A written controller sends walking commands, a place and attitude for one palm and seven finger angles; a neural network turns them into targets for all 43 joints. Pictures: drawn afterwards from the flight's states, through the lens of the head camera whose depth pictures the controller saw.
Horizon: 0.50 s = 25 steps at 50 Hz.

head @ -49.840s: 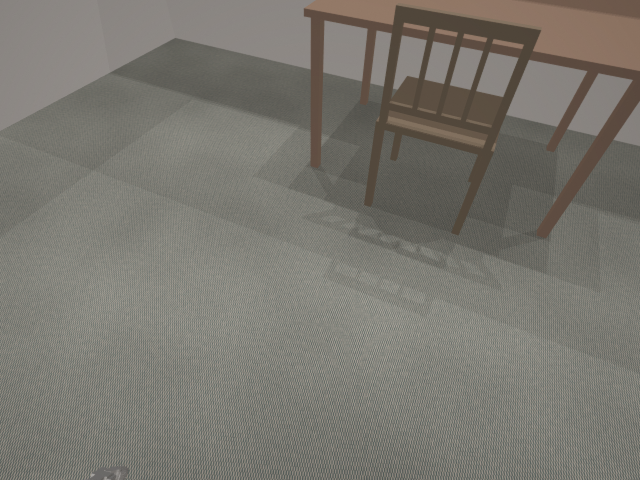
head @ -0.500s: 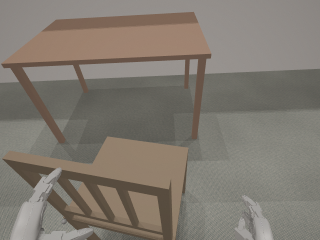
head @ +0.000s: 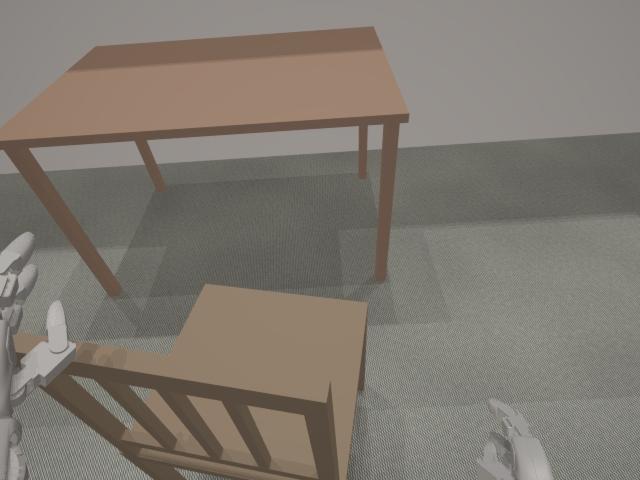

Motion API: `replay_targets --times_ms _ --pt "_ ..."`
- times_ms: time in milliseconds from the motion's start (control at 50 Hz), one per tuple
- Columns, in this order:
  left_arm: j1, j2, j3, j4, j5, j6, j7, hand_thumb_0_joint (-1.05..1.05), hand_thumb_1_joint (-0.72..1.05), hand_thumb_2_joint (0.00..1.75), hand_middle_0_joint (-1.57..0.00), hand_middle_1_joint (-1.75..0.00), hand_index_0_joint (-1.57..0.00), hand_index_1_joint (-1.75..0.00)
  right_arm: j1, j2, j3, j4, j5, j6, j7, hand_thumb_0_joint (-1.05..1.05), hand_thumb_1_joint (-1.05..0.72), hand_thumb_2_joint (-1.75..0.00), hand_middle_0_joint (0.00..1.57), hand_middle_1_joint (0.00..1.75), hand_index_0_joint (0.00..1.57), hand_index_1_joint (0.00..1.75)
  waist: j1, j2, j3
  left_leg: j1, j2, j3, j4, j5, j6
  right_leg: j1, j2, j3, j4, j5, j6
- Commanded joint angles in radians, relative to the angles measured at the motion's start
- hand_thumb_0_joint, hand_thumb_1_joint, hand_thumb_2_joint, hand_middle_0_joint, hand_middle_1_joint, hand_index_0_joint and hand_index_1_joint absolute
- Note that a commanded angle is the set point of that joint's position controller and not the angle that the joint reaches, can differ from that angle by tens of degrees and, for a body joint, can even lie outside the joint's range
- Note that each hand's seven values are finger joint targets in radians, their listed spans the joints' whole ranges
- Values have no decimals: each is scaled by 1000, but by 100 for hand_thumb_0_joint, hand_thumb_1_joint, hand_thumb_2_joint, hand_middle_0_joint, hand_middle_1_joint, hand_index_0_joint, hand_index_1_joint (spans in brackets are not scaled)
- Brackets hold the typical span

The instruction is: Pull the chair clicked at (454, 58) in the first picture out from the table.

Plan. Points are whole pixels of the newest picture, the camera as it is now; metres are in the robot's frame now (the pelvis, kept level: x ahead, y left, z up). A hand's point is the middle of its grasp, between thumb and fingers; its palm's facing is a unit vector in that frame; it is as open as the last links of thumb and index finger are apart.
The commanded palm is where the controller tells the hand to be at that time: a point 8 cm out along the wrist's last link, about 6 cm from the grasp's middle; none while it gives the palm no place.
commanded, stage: draw the hand back to the body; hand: left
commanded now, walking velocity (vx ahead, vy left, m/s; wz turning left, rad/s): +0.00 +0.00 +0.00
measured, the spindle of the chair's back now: (194, 422) +0.22 +0.23 -0.11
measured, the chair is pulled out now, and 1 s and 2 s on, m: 0.65 0.65 0.65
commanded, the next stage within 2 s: step back with the hand held close in 0.24 s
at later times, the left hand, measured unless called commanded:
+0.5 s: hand (67, 337) +0.20 +0.28 +0.15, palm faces +0.46 -0.78 -0.43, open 7.4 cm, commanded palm +0.14 +0.31 +0.18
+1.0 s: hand (30, 396) +0.14 +0.28 +0.15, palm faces +0.42 -0.77 -0.48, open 7.4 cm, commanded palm +0.08 +0.32 +0.18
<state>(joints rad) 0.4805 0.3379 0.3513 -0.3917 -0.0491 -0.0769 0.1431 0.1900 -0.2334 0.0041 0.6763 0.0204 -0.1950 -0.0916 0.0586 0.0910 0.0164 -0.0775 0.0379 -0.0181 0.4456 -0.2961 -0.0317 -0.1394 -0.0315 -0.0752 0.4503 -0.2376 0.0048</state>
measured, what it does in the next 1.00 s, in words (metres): shifts its weight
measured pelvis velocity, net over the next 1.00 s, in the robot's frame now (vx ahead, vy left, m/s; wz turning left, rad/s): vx -0.06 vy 0.02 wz -0.01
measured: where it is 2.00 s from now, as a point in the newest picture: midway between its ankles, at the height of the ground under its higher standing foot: outside the picture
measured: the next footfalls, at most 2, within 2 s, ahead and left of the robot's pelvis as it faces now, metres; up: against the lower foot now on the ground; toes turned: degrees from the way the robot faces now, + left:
right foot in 1.78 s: -0.11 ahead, -0.12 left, +0.00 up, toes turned -3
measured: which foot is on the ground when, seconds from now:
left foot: down 0.00-1.00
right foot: down 0.00-1.00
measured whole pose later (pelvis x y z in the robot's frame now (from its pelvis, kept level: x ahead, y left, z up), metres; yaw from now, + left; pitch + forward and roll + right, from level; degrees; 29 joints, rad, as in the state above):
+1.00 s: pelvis -0.06 +0.02 -0.01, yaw -1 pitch +0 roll +0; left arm 0.56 0.38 0.39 -0.49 -0.04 -0.15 0.17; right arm 0.19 -0.21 0.00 0.59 0.02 -0.07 -0.11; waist 0.02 0.03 0.04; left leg -0.30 0.02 0.00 0.53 -0.24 -0.01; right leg -0.34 -0.05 -0.05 0.46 -0.13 0.02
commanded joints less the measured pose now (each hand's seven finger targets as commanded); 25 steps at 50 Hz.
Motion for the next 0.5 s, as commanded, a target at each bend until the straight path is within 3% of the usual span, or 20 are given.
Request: replay_targets --times_ms 0,60,120,160,220,320,340,360,380,400,420,440,480 --pt "-41 179 107 -199 7 -49 13 0 90 90 -20 -30 -20 -30 -145 -83 -30 -167 -2 -43 -6 0 -90 -90 20 30 20 30 9 -57 -82 -36 15 11 -66 256 49 60 -35 14 -83 203 -17" --pt "-57 200 117 -248 14 -50 16 0 90 90 -20 -30 -20 -30 -148 -81 -27 -168 -4 -47 -9 0 -90 -90 20 30 20 30 11 -8 -94 -25 14 12 -67 280 46 71 -37 18 -79 225 -22" --pt "-50 203 128 -242 14 -45 21 0 90 90 -20 -30 -20 -30 -145 -80 -29 -165 -6 -45 -11 0 -90 -90 20 30 20 30 12 -34 -99 -21 17 12 -64 303 45 76 -35 13 -76 247 -22" --pt "-68 200 121 -247 16 -41 20 0 90 90 -20 -30 -20 -30 -145 -79 -27 -164 -4 -45 -12 0 -90 -90 20 30 20 30 8 9 -90 -17 17 14 -66 299 42 70 -37 17 -80 239 -24" --pt "-71 184 110 -213 13 -36 19 0 90 90 -20 -30 -20 -30 -146 -82 -28 -164 -4 -37 -11 0 -90 -90 20 30 20 30 6 -46 -63 -28 21 11 -69 273 44 53 -34 14 -89 210 -21" --pt "-75 174 101 -211 13 -33 14 0 90 90 -20 -30 -20 -30 -150 -82 -25 -166 -5 -31 -7 0 -90 -90 20 30 20 30 9 -35 -66 -30 22 8 -72 270 43 55 -34 14 -88 197 -23" --pt "-147 185 96 -190 14 -25 14 0 90 90 -20 -30 -20 -30 -150 -89 -20 -158 -4 -28 -9 0 -90 -90 20 30 20 30 -4 -10 -47 -34 18 9 -75 256 43 43 -34 18 -96 188 -25" --pt "-270 271 189 -251 -6 -69 15 0 90 90 -20 -30 -20 -30 -125 -107 -24 -192 5 6 -13 0 -90 -90 20 30 20 30 -48 -52 76 -106 40 -3 -55 166 56 -75 -73 124 -151 208 -24" --pt "-171 206 148 -159 1 -69 8 0 90 90 -20 -30 -20 -30 -118 -93 -27 -177 -2 26 -14 0 -90 -90 20 30 20 30 -55 -93 50 -92 42 -16 -48 148 57 -75 -87 113 -150 197 -26" --pt "-116 178 122 -149 5 -68 4 0 90 90 -20 -30 -20 -30 -119 -98 -27 -191 -7 43 -12 0 -90 -90 20 30 20 30 -54 -91 20 -83 42 -16 -57 162 57 -62 -86 109 -136 203 -24" --pt "-92 178 118 -189 8 -75 5 0 90 90 -20 -30 -20 -30 -122 -103 -29 -202 -10 56 -11 0 -90 -90 20 30 20 30 -50 -74 -24 -80 47 -15 -63 199 58 -29 -87 94 -113 230 -20" --pt "-88 193 128 -241 9 -87 5 0 90 90 -20 -30 -20 -30 -131 -103 -28 -215 -13 61 -12 0 -90 -90 20 30 20 30 -46 -1 -65 -79 48 -12 -73 256 58 3 -89 90 -88 274 -22" --pt "-6 196 143 -249 9 -93 13 0 90 90 -20 -30 -20 -30 -128 -97 -30 -231 -14 77 -13 0 -90 -90 20 30 20 30 -40 11 -135 -72 57 -15 -65 361 55 46 -88 74 -48 337 -19"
